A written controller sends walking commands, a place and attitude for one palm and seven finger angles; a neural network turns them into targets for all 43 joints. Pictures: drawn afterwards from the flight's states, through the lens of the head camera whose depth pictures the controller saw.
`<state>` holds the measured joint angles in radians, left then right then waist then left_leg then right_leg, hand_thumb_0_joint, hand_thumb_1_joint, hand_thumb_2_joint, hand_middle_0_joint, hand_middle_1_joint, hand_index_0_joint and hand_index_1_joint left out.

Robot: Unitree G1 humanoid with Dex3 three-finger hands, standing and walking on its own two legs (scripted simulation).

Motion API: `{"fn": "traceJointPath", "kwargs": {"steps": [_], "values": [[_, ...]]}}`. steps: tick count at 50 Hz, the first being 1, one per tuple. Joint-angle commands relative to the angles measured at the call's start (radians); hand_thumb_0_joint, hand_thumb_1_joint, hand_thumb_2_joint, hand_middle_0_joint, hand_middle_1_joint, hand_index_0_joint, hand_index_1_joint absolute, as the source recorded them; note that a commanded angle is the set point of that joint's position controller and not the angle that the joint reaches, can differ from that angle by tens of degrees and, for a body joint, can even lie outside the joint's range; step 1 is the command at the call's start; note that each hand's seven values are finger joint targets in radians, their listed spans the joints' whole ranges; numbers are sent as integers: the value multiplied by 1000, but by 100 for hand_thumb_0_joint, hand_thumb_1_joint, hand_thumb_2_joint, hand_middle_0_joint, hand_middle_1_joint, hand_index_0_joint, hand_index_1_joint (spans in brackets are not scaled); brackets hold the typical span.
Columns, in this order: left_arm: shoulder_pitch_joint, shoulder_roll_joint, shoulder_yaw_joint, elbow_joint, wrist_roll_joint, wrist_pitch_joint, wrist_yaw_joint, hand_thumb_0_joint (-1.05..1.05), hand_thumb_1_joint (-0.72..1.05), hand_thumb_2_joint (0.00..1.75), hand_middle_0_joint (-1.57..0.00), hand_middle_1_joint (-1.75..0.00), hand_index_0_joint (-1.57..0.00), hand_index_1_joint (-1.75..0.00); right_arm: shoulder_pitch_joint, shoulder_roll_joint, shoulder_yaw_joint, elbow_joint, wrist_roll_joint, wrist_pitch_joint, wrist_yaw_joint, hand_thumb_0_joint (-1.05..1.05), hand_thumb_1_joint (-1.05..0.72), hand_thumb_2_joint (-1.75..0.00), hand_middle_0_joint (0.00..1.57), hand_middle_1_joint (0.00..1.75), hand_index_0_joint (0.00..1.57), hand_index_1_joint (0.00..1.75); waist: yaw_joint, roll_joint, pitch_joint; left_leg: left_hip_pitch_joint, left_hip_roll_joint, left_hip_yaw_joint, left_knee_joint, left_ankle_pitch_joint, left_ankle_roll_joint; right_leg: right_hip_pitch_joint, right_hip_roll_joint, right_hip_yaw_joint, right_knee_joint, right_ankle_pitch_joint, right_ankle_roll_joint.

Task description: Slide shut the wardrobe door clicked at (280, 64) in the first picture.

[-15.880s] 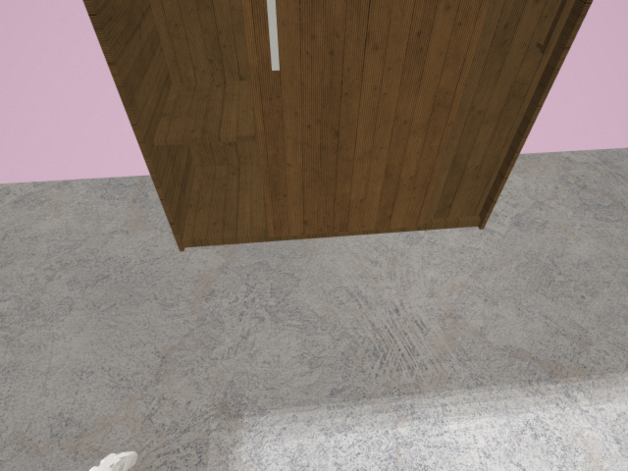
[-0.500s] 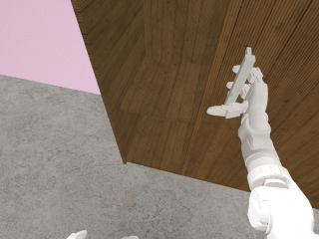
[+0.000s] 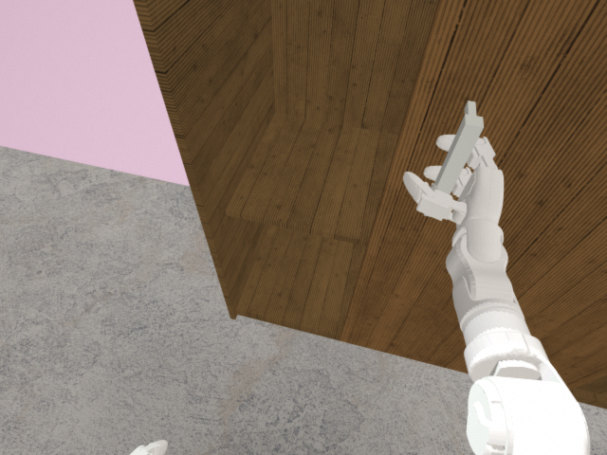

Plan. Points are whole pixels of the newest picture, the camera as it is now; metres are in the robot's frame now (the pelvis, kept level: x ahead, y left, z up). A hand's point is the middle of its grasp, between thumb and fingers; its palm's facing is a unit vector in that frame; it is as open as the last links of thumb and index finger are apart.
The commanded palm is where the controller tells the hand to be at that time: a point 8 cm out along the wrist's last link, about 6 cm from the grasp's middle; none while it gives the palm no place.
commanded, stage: grip the handle and tug to test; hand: right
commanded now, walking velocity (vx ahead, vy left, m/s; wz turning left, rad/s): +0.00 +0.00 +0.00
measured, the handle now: (449, 162) +0.51 -0.13 +0.12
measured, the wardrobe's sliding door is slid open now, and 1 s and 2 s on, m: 0.37 0.37 0.31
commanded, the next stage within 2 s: tug the door sideways, standing still in 0.92 s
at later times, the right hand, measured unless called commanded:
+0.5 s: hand (432, 187) +0.45 -0.10 +0.12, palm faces +0.12 +0.99 +0.00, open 6.0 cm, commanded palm +0.41 -0.15 +0.12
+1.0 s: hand (432, 188) +0.45 -0.10 +0.12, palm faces +0.10 +0.99 +0.00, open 6.1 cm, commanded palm +0.39 -0.15 +0.12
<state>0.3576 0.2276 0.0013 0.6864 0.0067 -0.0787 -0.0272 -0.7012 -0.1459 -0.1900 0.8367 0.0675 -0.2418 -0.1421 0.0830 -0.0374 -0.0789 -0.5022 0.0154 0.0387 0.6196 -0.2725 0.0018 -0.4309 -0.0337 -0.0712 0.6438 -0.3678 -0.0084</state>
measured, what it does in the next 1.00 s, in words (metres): stands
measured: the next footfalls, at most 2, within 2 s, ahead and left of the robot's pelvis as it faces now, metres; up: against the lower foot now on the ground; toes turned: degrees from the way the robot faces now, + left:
none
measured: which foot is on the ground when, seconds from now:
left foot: down 0.00-1.00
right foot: down 0.00-1.00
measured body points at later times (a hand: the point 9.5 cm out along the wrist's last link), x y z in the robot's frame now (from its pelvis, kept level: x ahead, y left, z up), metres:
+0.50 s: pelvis +0.01 +0.00 +0.00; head +0.05 +0.02 +0.45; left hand +0.09 +0.25 -0.12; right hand +0.44 -0.16 +0.12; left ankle +0.02 +0.12 -0.72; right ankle -0.03 -0.11 -0.72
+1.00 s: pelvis +0.05 +0.00 +0.01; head +0.08 +0.01 +0.46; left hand +0.13 +0.24 -0.11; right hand +0.44 -0.16 +0.12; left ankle +0.02 +0.12 -0.72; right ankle -0.03 -0.11 -0.72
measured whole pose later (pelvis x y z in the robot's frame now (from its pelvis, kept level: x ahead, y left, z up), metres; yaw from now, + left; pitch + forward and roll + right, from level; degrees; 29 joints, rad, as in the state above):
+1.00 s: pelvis +0.05 +0.00 +0.01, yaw +3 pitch +9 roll +0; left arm 0.34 0.21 0.02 0.64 -0.01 -0.09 -0.04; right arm -0.37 -0.10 -0.13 0.37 0.10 -0.06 -0.15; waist 0.06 -0.04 -0.10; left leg -0.38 0.00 0.00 0.50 -0.27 0.00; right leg -0.31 -0.03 -0.10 0.54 -0.34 0.00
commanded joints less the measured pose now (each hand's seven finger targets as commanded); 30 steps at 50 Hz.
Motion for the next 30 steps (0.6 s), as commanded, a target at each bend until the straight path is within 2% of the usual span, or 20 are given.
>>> {"fn": "traceJointPath", "kwargs": {"steps": [1, 2, 4, 5, 6, 7, 9, 10, 12, 13, 14, 18, 20, 21, 23, 24, 25, 26, 28, 30], "values": [[38, 139, 45, -100, 0, -36, 13, 0, 90, 90, -20, -30, -20, -30, -438, -140, -10, -272, -2, -88, 7, 0, -71, -82, 43, 137, 43, 137, -12, 53, -358, 242, -36, 1, -30, 387, 22, 117, 19, 45, -64, 390, -5], [40, 136, 46, -98, -1, -35, 14, 0, 90, 90, -20, -30, -20, -30, -420, -149, -19, -264, -4, -85, 7, 0, -76, -84, 44, 138, 44, 138, -17, 45, -362, 250, -35, -1, -28, 400, 22, 118, 20, 41, -63, 400, -5], [35, 131, 43, -100, -3, -38, 12, 0, 90, 90, -20, -30, -20, -30, -436, -99, 22, -279, 1, -81, 13, 0, -85, -88, 44, 139, 44, 139, -6, 42, -347, 233, -35, 3, -33, 396, 20, 123, 20, 39, -63, 393, -4], [37, 133, 46, -99, -2, -39, 13, 0, 90, 90, -20, -30, -20, -30, -437, -114, 10, -287, 1, -82, 12, 0, -90, -90, 45, 140, 45, 140, -9, 51, -362, 241, -35, 1, -31, 404, 20, 128, 20, 41, -61, 403, -5], [37, 135, 48, -99, -1, -38, 15, 0, 90, 90, -20, -30, -20, -30, -422, -133, -3, -297, -2, -83, 12, 0, -90, -90, 45, 140, 45, 140, -17, 39, -368, 252, -35, 0, -28, 419, 23, 133, 19, 43, -60, 434, -4], [39, 132, 49, -102, -1, -38, 12, 0, 90, 90, -20, -30, -20, -30, -395, -112, 9, -309, 0, -80, 14, 0, -90, -90, 45, 140, 45, 140, -19, 20, -395, 254, -35, 0, -24, 439, 21, 154, 18, 40, -56, 465, -3], [38, 129, 49, -101, -3, -40, 11, 0, 90, 90, -20, -30, -20, -30, -374, -103, 13, -309, 4, -73, 16, 0, -90, -90, 45, 140, 45, 140, -21, 42, -385, 259, -35, 1, -26, 458, 20, 149, 17, 37, -53, 477, -3], [33, 129, 47, -100, -5, -39, 11, 0, 90, 90, -20, -30, -20, -30, -393, -89, 31, -311, 5, -69, 16, 0, -90, -90, 45, 140, 45, 140, -9, 53, -359, 250, -35, 2, -33, 453, 17, 141, 18, 35, -55, 455, -5], [36, 131, 50, -101, -4, -41, 12, 0, 90, 90, -20, -30, -20, -30, -390, -112, 8, -328, 5, -68, 14, 0, -90, -90, 45, 140, 45, 140, -18, 42, -370, 265, -35, 0, -31, 462, 19, 145, 18, 36, -57, 466, -5], [34, 133, 50, -99, -4, -38, 13, 0, 90, 90, -20, -30, -20, -30, -360, -133, -11, -306, 2, -63, 13, 0, -90, -90, 45, 140, 45, 140, -25, 60, -357, 271, -34, 0, -31, 459, 19, 125, 20, 34, -59, 453, -6], [31, 131, 48, -102, -3, -37, 13, 0, 90, 90, -20, -30, -20, -30, -376, -115, 7, -315, 2, -61, 12, 0, -90, -90, 45, 140, 45, 140, -15, 60, -353, 270, -33, -1, -35, 462, 17, 127, 23, 29, -61, 442, -9], [31, 130, 50, -105, -3, -36, 16, 0, 90, 90, -20, -30, -20, -30, -362, -142, -15, -344, 2, -57, 14, 0, -90, -90, 45, 140, 45, 140, -27, 52, -380, 298, -30, -6, -30, 493, 18, 129, 25, 29, -60, 464, -10], [25, 124, 48, -109, -4, -39, 14, 0, 90, 90, -20, -30, -20, -30, -347, -107, 8, -365, 9, -54, 21, 0, -90, -90, 45, 140, 45, 140, -25, 50, -382, 299, -30, -2, -33, 510, 17, 145, 24, 25, -59, 483, -9], [23, 126, 51, -109, -6, -38, 15, 0, 90, 90, -20, -30, -20, -30, -317, -143, -22, -359, 6, -52, 20, 0, -90, -90, 45, 140, 45, 140, -40, 29, -380, 304, -30, -6, -32, 510, 21, 141, 22, 26, -58, 498, -7], [20, 121, 47, -110, -7, -39, 13, 0, 90, 90, -20, -30, -20, -30, -321, -99, 16, -366, 11, -47, 24, 0, -90, -90, 45, 140, 45, 140, -29, 33, -369, 293, -30, -1, -33, 512, 19, 149, 21, 26, -60, 504, -5], [24, 123, 49, -109, -7, -40, 13, 0, 90, 90, -20, -30, -20, -30, -333, -103, 13, -376, 11, -48, 23, 0, -90, -90, 45, 140, 45, 140, -27, 55, -371, 293, -32, 1, -34, 512, 18, 150, 19, 29, -61, 503, -6], [20, 123, 49, -113, -8, -42, 13, 0, 90, 90, -20, -30, -20, -30, -319, -90, 20, -372, 14, -44, 24, 0, -90, -90, 45, 140, 45, 140, -28, 46, -365, 289, -32, -1, -36, 509, 17, 150, 20, 26, -61, 499, -7], [21, 128, 50, -114, -6, -41, 13, 0, 90, 90, -20, -30, -20, -30, -302, -124, -11, -374, 15, -43, 20, 0, -90, -90, 45, 140, 45, 140, -37, 68, -368, 308, -32, -3, -39, 516, 19, 138, 21, 26, -62, 494, -9], [15, 125, 51, -123, -8, -40, 12, 0, 90, 90, -20, -30, -20, -30, -247, -136, -30, -392, 17, -41, 21, 0, -90, -90, 45, 140, 45, 140, -53, 64, -386, 339, -29, -7, -33, 549, 19, 132, 23, 19, -65, 511, -9], [5, 119, 50, -133, -9, -44, 10, 0, 90, 90, -20, -30, -20, -30, -228, -100, 2, -439, 18, -40, 25, 0, -90, -90, 45, 140, 45, 140, -54, 46, -396, 340, -27, -3, -30, 557, 20, 148, 21, 18, -67, 533, -6]]}}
